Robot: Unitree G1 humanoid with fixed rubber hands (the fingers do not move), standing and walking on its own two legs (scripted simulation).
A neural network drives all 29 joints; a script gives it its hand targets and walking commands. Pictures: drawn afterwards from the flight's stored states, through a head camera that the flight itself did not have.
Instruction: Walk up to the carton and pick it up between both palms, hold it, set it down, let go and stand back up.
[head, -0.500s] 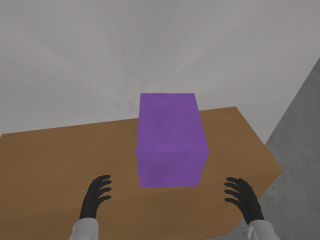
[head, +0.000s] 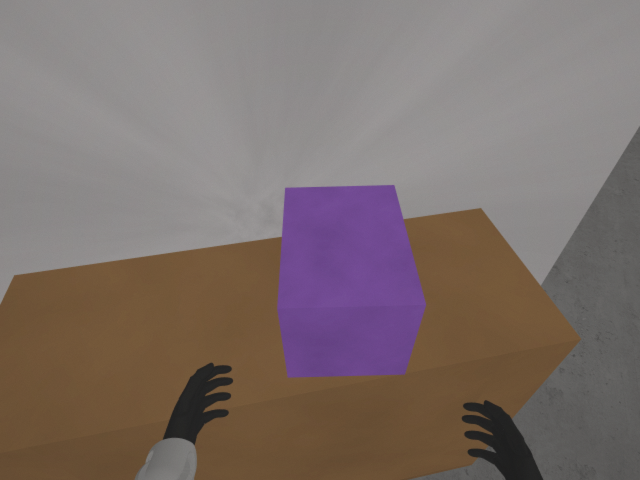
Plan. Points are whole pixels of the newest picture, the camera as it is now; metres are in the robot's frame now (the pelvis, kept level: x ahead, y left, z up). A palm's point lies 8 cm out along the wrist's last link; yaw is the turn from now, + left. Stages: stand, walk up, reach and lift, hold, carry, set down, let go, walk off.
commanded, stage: set down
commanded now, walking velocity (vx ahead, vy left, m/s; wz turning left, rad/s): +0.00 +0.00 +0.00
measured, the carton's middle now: (342, 277) +0.43 +0.01 -0.01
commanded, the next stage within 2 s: let go in 0.34 s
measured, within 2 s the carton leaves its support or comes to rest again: neither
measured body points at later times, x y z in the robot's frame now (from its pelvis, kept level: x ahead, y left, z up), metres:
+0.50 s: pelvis +0.00 -0.01 +0.00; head -0.02 -0.02 +0.45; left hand +0.22 +0.20 -0.03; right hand +0.18 -0.23 -0.09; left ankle -0.01 +0.12 -0.75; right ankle -0.02 -0.11 -0.75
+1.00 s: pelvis -0.02 -0.02 -0.01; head -0.03 -0.02 +0.44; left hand +0.22 +0.20 -0.03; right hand +0.14 -0.25 -0.10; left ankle -0.01 +0.12 -0.75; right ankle -0.02 -0.11 -0.75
